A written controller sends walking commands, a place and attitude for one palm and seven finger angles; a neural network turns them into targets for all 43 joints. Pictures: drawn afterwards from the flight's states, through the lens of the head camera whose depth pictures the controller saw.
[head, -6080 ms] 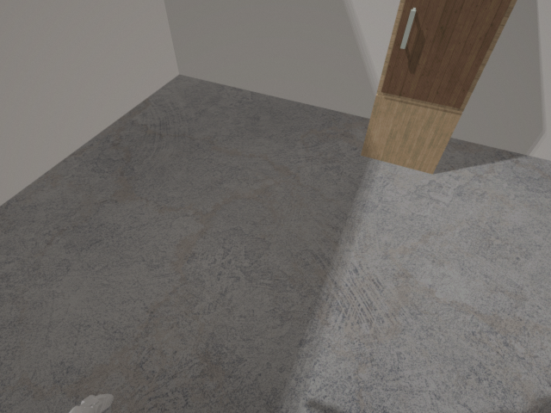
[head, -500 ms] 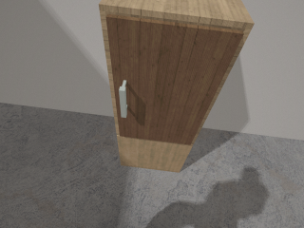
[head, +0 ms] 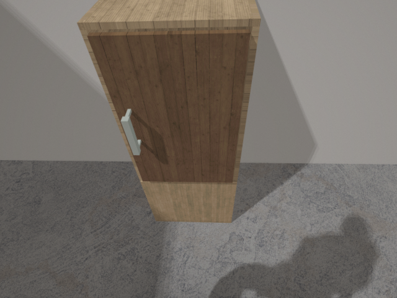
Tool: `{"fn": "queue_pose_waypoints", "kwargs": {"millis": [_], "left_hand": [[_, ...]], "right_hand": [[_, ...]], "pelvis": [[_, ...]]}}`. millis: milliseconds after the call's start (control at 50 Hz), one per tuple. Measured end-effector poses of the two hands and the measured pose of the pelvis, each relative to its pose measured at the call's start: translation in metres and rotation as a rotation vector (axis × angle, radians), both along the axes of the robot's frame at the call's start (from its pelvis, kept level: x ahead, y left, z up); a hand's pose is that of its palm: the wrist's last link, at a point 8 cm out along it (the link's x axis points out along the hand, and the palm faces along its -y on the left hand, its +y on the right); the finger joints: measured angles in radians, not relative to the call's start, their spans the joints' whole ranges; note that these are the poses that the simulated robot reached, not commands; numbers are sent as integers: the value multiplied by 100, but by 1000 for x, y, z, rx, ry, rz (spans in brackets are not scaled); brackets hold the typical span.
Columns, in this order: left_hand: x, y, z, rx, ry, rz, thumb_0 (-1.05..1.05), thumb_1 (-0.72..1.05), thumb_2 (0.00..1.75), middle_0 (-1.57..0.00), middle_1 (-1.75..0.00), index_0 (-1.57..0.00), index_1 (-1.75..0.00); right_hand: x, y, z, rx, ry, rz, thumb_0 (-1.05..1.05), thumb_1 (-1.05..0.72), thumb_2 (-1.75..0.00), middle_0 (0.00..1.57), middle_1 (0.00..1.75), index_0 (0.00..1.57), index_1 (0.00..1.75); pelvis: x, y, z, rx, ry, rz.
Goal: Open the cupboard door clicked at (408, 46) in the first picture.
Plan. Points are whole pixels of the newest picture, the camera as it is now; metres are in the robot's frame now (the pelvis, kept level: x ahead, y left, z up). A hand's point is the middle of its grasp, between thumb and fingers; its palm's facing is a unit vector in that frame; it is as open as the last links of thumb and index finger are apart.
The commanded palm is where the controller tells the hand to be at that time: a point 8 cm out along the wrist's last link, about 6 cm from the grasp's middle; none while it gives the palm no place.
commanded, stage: come to a stop and stand still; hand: left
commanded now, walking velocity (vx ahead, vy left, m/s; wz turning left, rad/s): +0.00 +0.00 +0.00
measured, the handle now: (133, 132) +0.57 +0.24 -0.04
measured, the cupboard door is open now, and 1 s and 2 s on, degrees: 0 0 0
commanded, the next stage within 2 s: look again from close up in 0.22 s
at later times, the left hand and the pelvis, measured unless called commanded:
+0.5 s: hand out of the picture -0.01 +0.19 -0.17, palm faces +0.05 -0.97 -0.25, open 7.4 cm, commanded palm none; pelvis -0.02 -0.01 +0.00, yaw +1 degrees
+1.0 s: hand out of the picture +0.01 +0.23 -0.16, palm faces +0.04 -0.96 -0.28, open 7.4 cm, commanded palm none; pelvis -0.04 +0.01 +0.00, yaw +2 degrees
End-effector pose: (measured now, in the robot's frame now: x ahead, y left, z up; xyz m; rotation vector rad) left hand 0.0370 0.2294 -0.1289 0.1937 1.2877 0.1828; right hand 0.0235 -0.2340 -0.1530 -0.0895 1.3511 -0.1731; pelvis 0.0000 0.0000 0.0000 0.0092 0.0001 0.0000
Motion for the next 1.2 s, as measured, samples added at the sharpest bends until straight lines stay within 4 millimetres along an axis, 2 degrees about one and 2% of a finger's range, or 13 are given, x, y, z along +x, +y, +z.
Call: {"fn": "queue_pose_waypoints", "kwargs": {"millis": [120,180,320,420,500,620,720,800,1020,1200], "left_hand": [[-9,-7,-16,-45,6,34,1,92,90,-20,-30,-20,-30],[-18,-7,-17,-55,22,55,1,93,90,-20,-30,-20,-30],[-45,-13,-12,-60,82,61,1,93,90,-20,-30,-20,-30],[-56,-6,-8,-26,70,30,1,91,90,-20,-30,-20,-30],[-53,8,-6,9,26,35,1,91,90,-20,-30,-20,-30],[-34,28,-2,36,-66,23,1,91,90,-20,-30,-20,-30],[-21,38,4,46,-122,2,1,91,90,-20,-30,-20,-30],[-18,42,8,49,-135,-12,1,91,90,-20,-30,-20,-30],[-43,43,5,39,-58,-5,1,91,90,-20,-30,-20,-30],[-80,21,-15,-43,67,50,1,91,90,-20,-30,-20,-30]], "right_hand": [[-28,4,4,-30,70,19,1,-91,-90,19,30,20,30],[-36,10,11,-27,88,36,1,-91,-90,19,30,20,29],[-39,16,10,-6,79,46,1,-92,-89,20,30,20,30],[-30,1,6,-22,-1,59,2,-92,-89,20,30,21,30],[-18,-15,9,-66,-66,60,1,-91,-89,20,30,21,30],[-2,-32,23,-126,-140,88,1,-91,-89,20,30,20,30],[6,-36,31,-145,-173,116,1,-91,-89,20,30,20,30],[5,-34,33,-141,-178,132,1,-90,-89,20,30,20,30],[-23,-18,25,-100,-89,131,1,-90,-89,20,30,21,30],[-61,13,13,-48,52,94,1,-90,-89,20,30,20,30]], "pelvis": [[-5,-4,-4,-28,14,20],[-6,-6,1,-15,4,13],[-9,-7,6,-10,-17,10],[-17,-7,1,-6,-15,19],[-17,-6,-2,-10,-25,26],[-22,-3,-1,-10,-45,24],[-30,-1,1,-8,-56,25],[-36,1,2,-7,-56,25],[-41,7,5,-5,-48,27],[-27,16,1,-17,-33,22]]}}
